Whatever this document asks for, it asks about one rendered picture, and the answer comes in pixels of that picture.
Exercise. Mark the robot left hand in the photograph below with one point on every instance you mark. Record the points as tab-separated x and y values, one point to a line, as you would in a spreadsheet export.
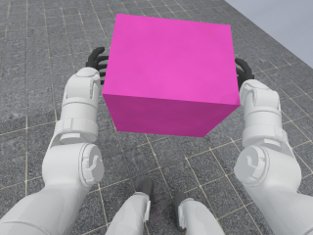
94	60

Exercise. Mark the left robot forearm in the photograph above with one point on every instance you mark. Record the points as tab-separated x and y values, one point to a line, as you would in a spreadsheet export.
78	121

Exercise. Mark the right robot upper arm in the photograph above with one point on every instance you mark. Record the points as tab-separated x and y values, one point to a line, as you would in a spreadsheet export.
271	179

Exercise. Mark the carton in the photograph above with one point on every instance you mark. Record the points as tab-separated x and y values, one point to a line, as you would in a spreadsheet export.
170	77

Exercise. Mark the robot right thigh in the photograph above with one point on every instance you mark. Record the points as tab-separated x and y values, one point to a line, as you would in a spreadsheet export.
197	219

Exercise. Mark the robot right hand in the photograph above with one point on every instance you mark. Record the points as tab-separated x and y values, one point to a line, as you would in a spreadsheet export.
243	75

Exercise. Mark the right robot forearm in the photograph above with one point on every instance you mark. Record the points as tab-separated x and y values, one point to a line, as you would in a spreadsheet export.
263	118

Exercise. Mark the robot left shin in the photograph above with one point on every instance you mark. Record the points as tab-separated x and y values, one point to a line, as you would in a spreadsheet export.
142	194

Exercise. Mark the left robot upper arm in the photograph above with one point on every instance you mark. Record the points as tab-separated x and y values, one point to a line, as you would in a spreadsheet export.
69	172

